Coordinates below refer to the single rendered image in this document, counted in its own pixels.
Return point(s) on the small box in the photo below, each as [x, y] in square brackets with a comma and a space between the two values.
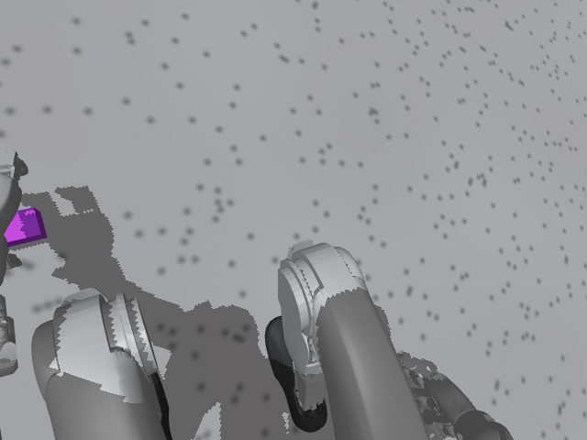
[26, 226]

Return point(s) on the left robot hand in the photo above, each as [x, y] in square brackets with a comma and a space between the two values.
[11, 168]

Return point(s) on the left robot arm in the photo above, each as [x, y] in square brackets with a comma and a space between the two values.
[8, 348]

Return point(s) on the left robot foot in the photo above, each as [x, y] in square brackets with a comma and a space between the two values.
[163, 404]

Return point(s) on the right robot arm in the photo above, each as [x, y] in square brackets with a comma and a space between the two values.
[478, 425]

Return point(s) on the right robot hand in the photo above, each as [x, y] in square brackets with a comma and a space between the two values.
[445, 400]

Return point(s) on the right robot foot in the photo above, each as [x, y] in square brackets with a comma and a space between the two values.
[282, 367]

